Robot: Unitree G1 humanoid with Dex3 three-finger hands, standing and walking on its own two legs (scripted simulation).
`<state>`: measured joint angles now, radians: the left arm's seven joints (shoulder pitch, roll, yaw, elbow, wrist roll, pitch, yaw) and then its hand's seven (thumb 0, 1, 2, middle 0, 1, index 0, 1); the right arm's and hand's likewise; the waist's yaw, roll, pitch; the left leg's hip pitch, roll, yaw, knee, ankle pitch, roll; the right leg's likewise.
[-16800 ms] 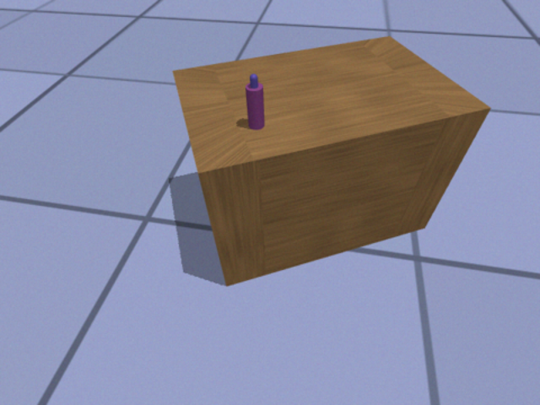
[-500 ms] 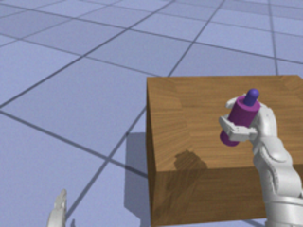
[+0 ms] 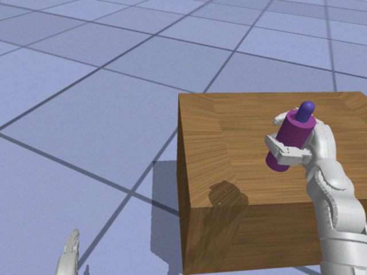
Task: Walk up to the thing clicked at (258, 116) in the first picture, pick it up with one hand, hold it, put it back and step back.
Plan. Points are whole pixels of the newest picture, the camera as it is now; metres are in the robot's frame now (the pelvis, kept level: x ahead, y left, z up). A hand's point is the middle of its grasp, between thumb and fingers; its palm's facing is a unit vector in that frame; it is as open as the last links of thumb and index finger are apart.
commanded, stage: hold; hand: right
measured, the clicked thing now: (291, 136) +0.33 -0.18 +0.19
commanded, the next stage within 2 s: crouch in 1.54 s
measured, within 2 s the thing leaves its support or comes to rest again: neither
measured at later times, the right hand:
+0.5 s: hand (282, 147) +0.32 -0.17 +0.16, palm faces +0.11 +0.99 -0.03, open 6.9 cm
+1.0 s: hand (279, 143) +0.33 -0.17 +0.17, palm faces +0.11 +0.99 -0.01, open 6.9 cm
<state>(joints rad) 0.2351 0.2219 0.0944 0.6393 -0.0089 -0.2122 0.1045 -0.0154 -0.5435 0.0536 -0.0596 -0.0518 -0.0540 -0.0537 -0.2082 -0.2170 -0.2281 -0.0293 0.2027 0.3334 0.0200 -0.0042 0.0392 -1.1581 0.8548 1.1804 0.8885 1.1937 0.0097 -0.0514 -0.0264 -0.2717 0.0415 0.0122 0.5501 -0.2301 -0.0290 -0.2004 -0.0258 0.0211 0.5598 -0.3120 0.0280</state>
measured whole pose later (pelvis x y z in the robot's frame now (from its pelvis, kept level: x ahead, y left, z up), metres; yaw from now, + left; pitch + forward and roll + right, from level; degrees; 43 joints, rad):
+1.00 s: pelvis +0.00 +0.00 +0.00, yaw +0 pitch -3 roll +0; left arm 0.23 0.22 0.10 0.63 -0.01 -0.22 0.10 -0.02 -0.54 0.05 -0.06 -0.05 -0.05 -0.05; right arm -0.22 -0.21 -0.22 0.00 0.20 0.34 0.02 0.00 0.04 -1.16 0.86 1.18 0.89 1.19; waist 0.01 -0.05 -0.03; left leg -0.26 0.04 0.01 0.54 -0.22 -0.03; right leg -0.19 -0.03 0.02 0.55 -0.30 0.03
